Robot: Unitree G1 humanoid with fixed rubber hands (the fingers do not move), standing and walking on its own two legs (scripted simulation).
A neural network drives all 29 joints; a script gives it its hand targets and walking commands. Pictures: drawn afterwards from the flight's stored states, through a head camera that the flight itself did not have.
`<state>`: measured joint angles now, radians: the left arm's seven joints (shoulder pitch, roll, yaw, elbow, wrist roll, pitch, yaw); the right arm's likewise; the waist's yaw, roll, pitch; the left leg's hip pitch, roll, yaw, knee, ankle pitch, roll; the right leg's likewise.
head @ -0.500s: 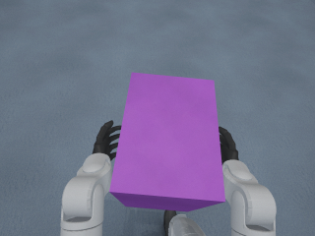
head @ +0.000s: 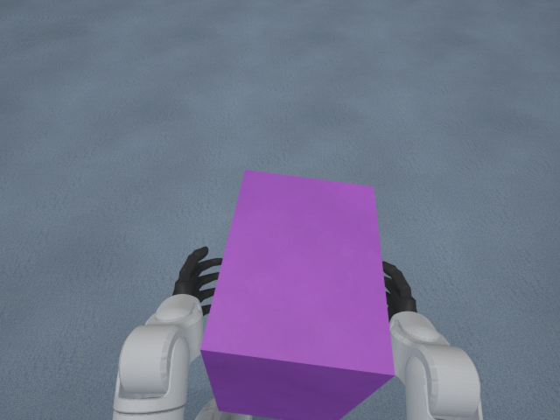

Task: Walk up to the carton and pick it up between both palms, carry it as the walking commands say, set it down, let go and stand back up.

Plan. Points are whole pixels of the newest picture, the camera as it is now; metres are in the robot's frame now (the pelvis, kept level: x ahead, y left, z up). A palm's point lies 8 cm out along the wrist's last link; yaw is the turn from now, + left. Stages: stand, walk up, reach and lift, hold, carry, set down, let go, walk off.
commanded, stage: carry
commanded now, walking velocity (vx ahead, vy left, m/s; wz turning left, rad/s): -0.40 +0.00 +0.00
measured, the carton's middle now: (291, 306) +0.29 -0.01 -0.01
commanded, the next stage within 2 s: none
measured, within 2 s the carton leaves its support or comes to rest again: neither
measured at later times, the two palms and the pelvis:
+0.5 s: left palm out of the picture -0.04 +0.19 +0.04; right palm out of the picture -0.02 -0.08 +0.03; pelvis -0.29 +0.03 -0.02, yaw -2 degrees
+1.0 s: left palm out of the picture -0.33 +0.21 +0.04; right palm out of the picture -0.35 -0.06 +0.04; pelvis -0.58 +0.08 +0.00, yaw -3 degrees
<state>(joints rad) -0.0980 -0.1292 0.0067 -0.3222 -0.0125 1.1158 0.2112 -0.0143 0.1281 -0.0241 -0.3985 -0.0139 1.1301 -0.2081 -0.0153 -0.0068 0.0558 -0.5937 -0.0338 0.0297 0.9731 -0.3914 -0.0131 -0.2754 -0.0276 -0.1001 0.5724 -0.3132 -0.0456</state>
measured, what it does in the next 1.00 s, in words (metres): walks backwards: left foot, then right foot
